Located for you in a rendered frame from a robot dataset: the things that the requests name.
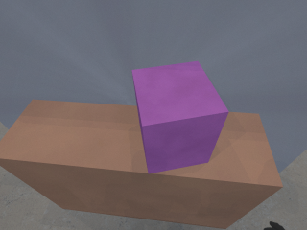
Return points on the pedestal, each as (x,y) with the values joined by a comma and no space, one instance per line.
(90,157)

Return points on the carton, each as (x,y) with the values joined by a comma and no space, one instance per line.
(181,115)

